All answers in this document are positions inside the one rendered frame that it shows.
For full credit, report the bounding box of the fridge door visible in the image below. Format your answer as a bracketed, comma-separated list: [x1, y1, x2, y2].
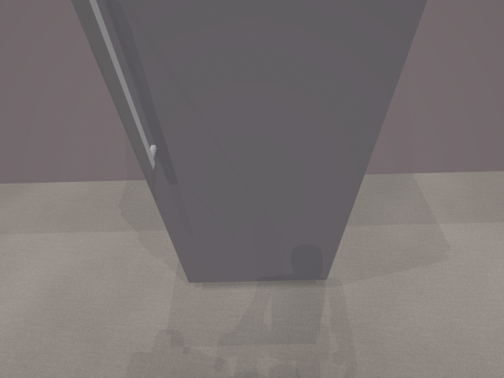
[71, 0, 427, 283]

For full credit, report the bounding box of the handle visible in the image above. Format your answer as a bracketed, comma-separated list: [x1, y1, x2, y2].
[74, 0, 157, 170]

